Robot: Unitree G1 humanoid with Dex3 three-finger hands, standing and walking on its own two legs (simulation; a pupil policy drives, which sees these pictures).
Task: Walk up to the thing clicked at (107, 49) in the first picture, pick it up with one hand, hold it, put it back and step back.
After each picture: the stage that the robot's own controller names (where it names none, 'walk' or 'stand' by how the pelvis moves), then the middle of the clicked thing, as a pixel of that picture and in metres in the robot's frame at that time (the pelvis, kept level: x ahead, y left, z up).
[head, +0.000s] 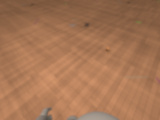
stand; (107, 49) +1.56 -0.35 -0.72
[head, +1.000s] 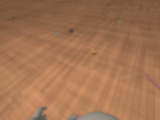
walk; (93, 53) +1.45 +0.06 -0.69
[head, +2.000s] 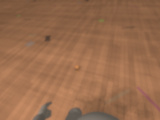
walk; (77, 68) +0.90 +0.32 -0.71
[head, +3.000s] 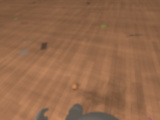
walk; (74, 87) +0.54 +0.29 -0.71
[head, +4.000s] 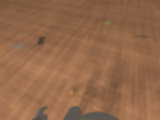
stand; (71, 93) +0.37 +0.25 -0.70
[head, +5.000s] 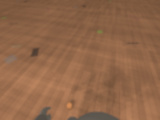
stand; (69, 106) +0.30 +0.24 -0.72
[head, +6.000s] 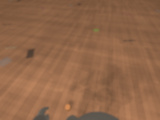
stand; (68, 108) +0.26 +0.26 -0.71
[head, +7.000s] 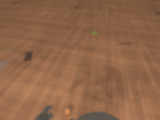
stand; (67, 112) +0.23 +0.24 -0.72
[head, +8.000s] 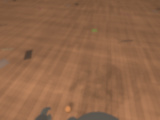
stand; (68, 109) +0.24 +0.25 -0.72
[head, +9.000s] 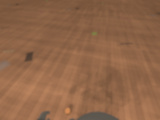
stand; (68, 111) +0.25 +0.25 -0.73
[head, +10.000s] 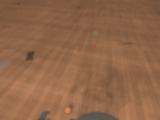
stand; (68, 111) +0.25 +0.24 -0.73
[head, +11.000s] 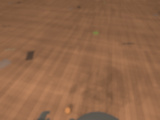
stand; (68, 111) +0.25 +0.24 -0.73
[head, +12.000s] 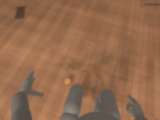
go down; (68, 82) +0.31 +0.23 -0.50
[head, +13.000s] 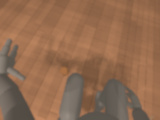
go down; (64, 71) +0.36 +0.24 -0.32
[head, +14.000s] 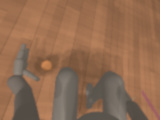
close in; (47, 66) +0.34 +0.27 -0.24
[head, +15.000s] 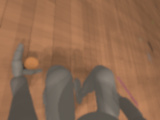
close; (29, 66) +0.35 +0.27 -0.21
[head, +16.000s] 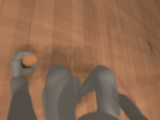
lift; (28, 63) +0.35 +0.28 -0.21
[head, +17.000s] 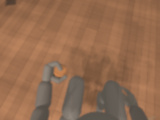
lift; (59, 74) +0.29 +0.22 -0.04
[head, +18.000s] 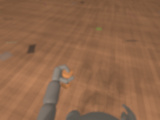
hold; (67, 78) +0.30 +0.17 +0.03
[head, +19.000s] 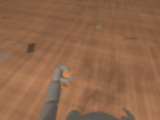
hold; (67, 77) +0.32 +0.17 +0.01
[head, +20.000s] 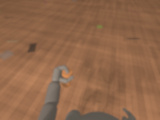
hold; (66, 77) +0.31 +0.18 +0.01
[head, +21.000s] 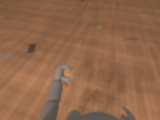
hold; (68, 76) +0.32 +0.16 +0.01
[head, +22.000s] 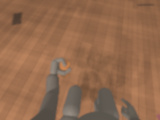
crouch; (64, 68) +0.37 +0.19 -0.06
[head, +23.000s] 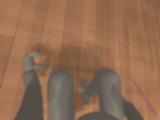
lower; (40, 62) +0.37 +0.25 -0.21
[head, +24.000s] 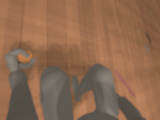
lower; (24, 60) +0.39 +0.27 -0.22
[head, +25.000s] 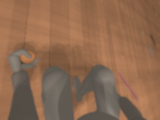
lower; (27, 60) +0.38 +0.27 -0.22
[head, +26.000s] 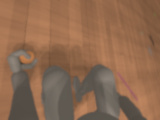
lower; (26, 60) +0.38 +0.28 -0.22
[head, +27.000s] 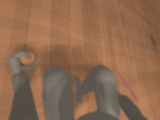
lower; (27, 62) +0.37 +0.28 -0.22
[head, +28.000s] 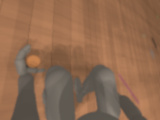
open; (32, 64) +0.36 +0.25 -0.22
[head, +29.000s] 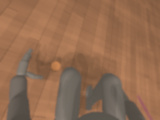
stand; (55, 67) +0.35 +0.23 -0.26
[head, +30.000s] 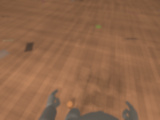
stand; (70, 105) +0.29 +0.19 -0.64
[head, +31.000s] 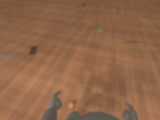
stand; (71, 106) +0.30 +0.20 -0.66
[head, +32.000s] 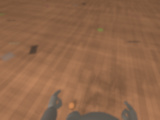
stand; (71, 106) +0.29 +0.19 -0.67
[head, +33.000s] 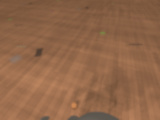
walk; (74, 106) +0.31 +0.20 -0.72
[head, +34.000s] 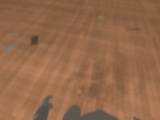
walk; (79, 92) +0.37 +0.11 -0.70
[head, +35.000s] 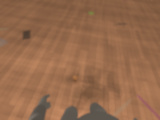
walk; (75, 79) +0.56 +0.16 -0.70
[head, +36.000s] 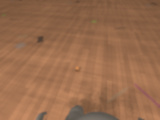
stand; (77, 69) +0.87 +0.29 -0.70
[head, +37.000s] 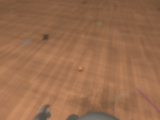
stand; (80, 69) +0.91 +0.19 -0.71
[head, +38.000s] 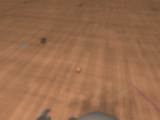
stand; (78, 70) +0.91 +0.23 -0.72
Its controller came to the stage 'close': yes
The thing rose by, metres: 0.72
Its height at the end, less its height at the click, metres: +0.00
